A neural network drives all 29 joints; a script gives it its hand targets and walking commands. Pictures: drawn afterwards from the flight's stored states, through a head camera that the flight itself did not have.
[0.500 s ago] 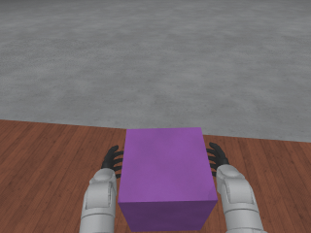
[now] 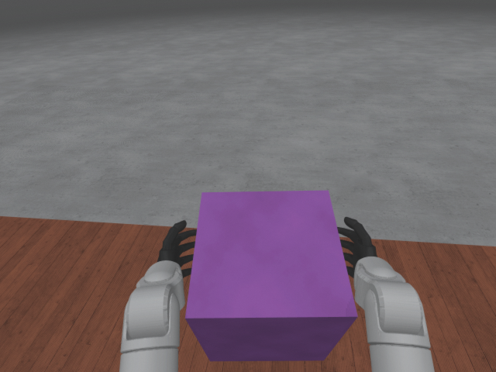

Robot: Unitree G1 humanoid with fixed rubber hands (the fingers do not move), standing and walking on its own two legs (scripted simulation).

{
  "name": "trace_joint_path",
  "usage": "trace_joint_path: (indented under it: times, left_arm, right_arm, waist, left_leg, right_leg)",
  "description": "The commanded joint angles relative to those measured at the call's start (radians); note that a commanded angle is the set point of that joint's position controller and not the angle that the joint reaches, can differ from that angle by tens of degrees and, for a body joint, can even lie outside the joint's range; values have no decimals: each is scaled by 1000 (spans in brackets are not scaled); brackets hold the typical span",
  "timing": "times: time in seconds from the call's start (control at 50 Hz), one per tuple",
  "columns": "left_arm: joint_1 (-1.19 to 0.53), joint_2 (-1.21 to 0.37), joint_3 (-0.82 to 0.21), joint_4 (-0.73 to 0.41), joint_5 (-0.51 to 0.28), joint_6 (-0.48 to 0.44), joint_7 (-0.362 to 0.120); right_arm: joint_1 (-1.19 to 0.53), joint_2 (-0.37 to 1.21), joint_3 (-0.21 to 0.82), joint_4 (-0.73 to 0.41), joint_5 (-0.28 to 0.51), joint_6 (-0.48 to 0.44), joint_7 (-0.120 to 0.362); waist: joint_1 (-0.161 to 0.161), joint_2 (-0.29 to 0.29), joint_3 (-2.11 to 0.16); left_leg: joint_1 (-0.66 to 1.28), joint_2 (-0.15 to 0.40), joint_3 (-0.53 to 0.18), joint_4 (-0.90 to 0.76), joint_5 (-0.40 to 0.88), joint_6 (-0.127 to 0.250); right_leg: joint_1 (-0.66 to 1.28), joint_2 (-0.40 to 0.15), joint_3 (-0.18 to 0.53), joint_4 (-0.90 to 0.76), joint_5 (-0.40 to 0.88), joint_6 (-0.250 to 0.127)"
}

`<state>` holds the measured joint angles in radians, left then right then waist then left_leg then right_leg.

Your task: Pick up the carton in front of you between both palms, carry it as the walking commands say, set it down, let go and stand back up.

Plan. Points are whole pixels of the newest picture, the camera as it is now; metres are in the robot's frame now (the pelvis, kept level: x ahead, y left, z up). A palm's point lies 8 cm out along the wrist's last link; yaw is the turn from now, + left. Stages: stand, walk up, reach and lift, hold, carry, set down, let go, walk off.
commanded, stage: carry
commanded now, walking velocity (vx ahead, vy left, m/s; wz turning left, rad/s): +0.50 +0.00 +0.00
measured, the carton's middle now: (265, 280) +0.30 -0.01 +0.03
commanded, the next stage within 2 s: none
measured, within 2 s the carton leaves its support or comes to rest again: neither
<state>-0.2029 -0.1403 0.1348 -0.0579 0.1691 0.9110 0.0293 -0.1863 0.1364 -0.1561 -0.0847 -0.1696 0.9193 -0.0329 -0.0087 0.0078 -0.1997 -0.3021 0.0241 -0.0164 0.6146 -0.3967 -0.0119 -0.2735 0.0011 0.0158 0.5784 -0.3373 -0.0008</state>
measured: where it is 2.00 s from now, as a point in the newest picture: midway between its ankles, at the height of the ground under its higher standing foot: (256, 226)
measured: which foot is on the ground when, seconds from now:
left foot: down 0.00-0.24, up 0.26-0.56, down 0.58-1.00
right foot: down 0.00-0.12, up 0.14-0.22, down 0.24-0.58, up 0.60-1.00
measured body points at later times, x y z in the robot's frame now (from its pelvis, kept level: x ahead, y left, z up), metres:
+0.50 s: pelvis +0.24 +0.01 +0.01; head +0.22 +0.01 +0.46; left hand +0.47 +0.17 +0.09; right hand +0.49 -0.14 +0.09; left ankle +0.35 +0.13 -0.70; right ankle +0.09 -0.09 -0.73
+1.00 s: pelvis +0.55 +0.03 +0.01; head +0.52 +0.04 +0.46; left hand +0.79 +0.17 +0.10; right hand +0.78 -0.13 +0.10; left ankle +0.45 +0.11 -0.73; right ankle +0.69 -0.11 -0.69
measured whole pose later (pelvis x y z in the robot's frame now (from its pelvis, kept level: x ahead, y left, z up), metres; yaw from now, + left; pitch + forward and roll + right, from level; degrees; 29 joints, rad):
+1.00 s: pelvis +0.55 +0.03 +0.01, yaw -3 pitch +4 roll -1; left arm 0.12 -0.14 0.04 -0.53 0.02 1.11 0.14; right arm 0.10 0.14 -0.03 -0.51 -0.01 1.11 -0.14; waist -0.01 0.00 -0.16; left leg 0.00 0.02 0.23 0.25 -0.31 0.03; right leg -0.60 -0.11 -0.16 0.63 -0.06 0.00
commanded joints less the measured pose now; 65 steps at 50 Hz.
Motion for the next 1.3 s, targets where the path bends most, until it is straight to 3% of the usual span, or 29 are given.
trace_joint_path:
  times: [0.0,0.06,0.08,0.1,0.14,0.18,0.2,0.22,0.24,0.26,0.28,0.32,0.46,0.54,0.56,0.58,0.6,0.62,0.68,0.76,0.88,1.0,1.08,1.1,1.12,1.14,1.2,1.24,1.28]
  left_arm:
    - [-423,-832,-642,-160,-271,56,-118]
    - [-328,-802,-649,-251,-294,122,-63]
    - [-316,-790,-662,-294,-311,144,-47]
    - [-307,-777,-676,-336,-328,165,-33]
    - [-299,-771,-677,-405,-364,194,-7]
    - [-206,-786,-657,-440,-370,204,20]
    - [-160,-790,-642,-453,-364,205,35]
    - [-126,-779,-620,-469,-349,205,54]
    - [-86,-745,-589,-462,-316,201,79]
    - [-80,-718,-567,-466,-299,201,104]
    - [-88,-702,-560,-501,-303,206,121]
    - [-114,-678,-573,-555,-313,205,142]
    - [-48,-605,-622,-555,-363,194,139]
    - [-14,-578,-647,-590,-370,201,117]
    - [-4,-562,-648,-595,-364,205,113]
    - [-20,-539,-644,-599,-357,211,109]
    - [-23,-539,-645,-600,-355,217,106]
    - [-29,-549,-662,-603,-357,219,99]
    - [-28,-657,-649,-540,-323,207,71]
    - [29,-725,-638,-466,-263,173,64]
    - [18,-696,-652,-500,-270,165,83]
    - [-82,-569,-640,-572,-322,193,115]
    - [-121,-491,-572,-530,-324,202,151]
    - [-121,-476,-549,-518,-321,203,159]
    - [-161,-450,-536,-519,-325,201,166]
    - [-165,-469,-540,-497,-336,199,168]
    - [-332,-564,-567,-478,-368,174,152]
    - [-442,-597,-570,-410,-363,149,141]
    - [-495,-595,-547,-333,-346,131,139]
  right_arm:
    - [-502,854,716,-151,319,55,139]
    - [-375,818,697,-219,322,112,81]
    - [-299,790,677,-229,314,129,57]
    - [-239,780,658,-247,300,146,31]
    - [-219,780,643,-343,298,177,-12]
    - [-219,778,653,-447,324,192,-42]
    - [-197,770,655,-474,331,198,-52]
    - [-177,748,666,-506,346,202,-62]
    - [-232,712,677,-566,365,211,-70]
    - [-268,686,688,-582,385,216,-78]
    - [-235,674,679,-562,389,215,-88]
    - [-157,662,641,-526,369,209,-107]
    - [6,604,560,-470,278,179,-162]
    - [29,581,593,-510,289,186,-147]
    - [36,575,602,-519,291,191,-140]
    - [23,559,605,-529,290,198,-133]
    - [4,543,618,-522,295,201,-128]
    - [2,571,631,-532,315,201,-118]
    - [-69,687,689,-526,339,189,-77]
    - [-68,712,719,-489,353,168,-32]
    - [-18,660,685,-490,331,163,-36]
    - [-62,553,627,-525,315,183,-101]
    - [-144,482,601,-519,312,196,-151]
    - [-179,460,597,-525,316,197,-160]
    - [-210,467,602,-540,327,201,-166]
    - [-243,471,603,-534,337,201,-166]
    - [-337,551,564,-443,315,179,-166]
    - [-392,578,538,-352,274,158,-167]
    - [-447,601,518,-268,245,138,-171]
  waist:
    - [19,-191,-6]
    - [8,-31,-63]
    - [-11,164,-101]
    - [-15,301,-92]
    - [-27,171,-18]
    - [-18,122,-47]
    - [6,109,-100]
    - [22,41,-179]
    - [59,-238,-196]
    - [60,-334,-155]
    - [56,-198,-119]
    - [42,-41,-88]
    - [33,-161,50]
    - [3,-158,-20]
    - [-11,-118,-77]
    - [-28,7,-117]
    - [-12,249,-148]
    - [-20,212,-120]
    - [-7,9,-88]
    - [3,88,-53]
    - [-4,107,43]
    - [-12,130,121]
    - [34,92,-17]
    - [73,-4,-112]
    - [87,-272,-218]
    - [89,-320,-187]
    - [44,-33,-167]
    - [26,-59,-150]
    - [29,-107,-125]
  left_leg:
    - [-175,-4,120,-86,-29,1]
    - [167,57,44,-210,68,18]
    - [359,168,-127,-203,252,78]
    - [485,273,-282,-237,489,149]
    - [530,331,-309,-231,661,217]
    - [398,281,-156,-204,557,150]
    - [222,211,-12,-129,510,91]
    - [-3,146,101,21,424,31]
    - [-294,53,203,324,182,-24]
    - [-543,-13,150,457,-117,-13]
    - [-616,43,73,565,-162,12]
    - [-636,105,50,540,-103,20]
    - [-255,14,236,-4,229,9]
    - [141,-61,327,-70,269,39]
    - [315,-41,303,-94,222,37]
    - [435,162,-24,-192,-46,82]
    - [525,428,-522,-390,-161,203]
    - [449,430,-554,-443,-83,234]
    - [226,362,-289,-441,36,177]
    - [131,288,-50,-496,-1,119]
    - [223,245,76,-523,138,119]
    - [327,224,142,-413,394,130]
    - [235,162,255,2,723,73]
    - [61,131,240,251,550,39]
    - [-239,-3,196,600,244,-9]
    - [-409,-57,73,776,-78,4]
    - [-433,76,-13,809,32,66]
    - [-365,88,16,692,93,65]
    - [-380,88,45,606,136,59]
  right_leg:
    - [103,-257,311,-275,-144,-150]
    - [-67,-117,14,4,167,-66]
    - [-247,-54,-97,213,225,-20]
    - [-445,-21,-146,290,3,5]
    - [-566,-31,-141,179,-302,-1]
    - [-336,-8,-179,-38,-108,-17]
    - [-31,29,-223,-171,56,-25]
    - [324,-8,-163,-201,124,-47]
    - [490,-262,273,-313,43,-138]
    - [591,-416,515,-293,354,-258]
    - [592,-437,481,-260,461,-291]
    - [533,-402,338,-292,386,-231]
    - [233,-229,-86,-392,440,-100]
    - [130,-196,-230,-110,707,-43]
    - [47,-157,-245,72,620,-22]
    - [-123,-109,-225,334,403,7]
    - [-353,5,-165,617,-63,34]
    - [-392,-48,-45,745,-114,5]
    - [-348,-153,-10,694,23,-39]
    - [-303,-139,-81,435,105,-21]
    - [-368,-114,-167,111,280,14]
    - [-378,-79,-222,9,267,-26]
    - [49,39,-316,-66,172,-61]
    - [284,-78,-142,-82,62,-76]
    - [505,-376,401,-221,-117,-220]
    - [510,-412,570,-348,17,-274]
    - [329,-352,265,-247,226,-206]
    - [204,-313,140,-290,131,-158]
    - [175,-290,76,-321,101,-164]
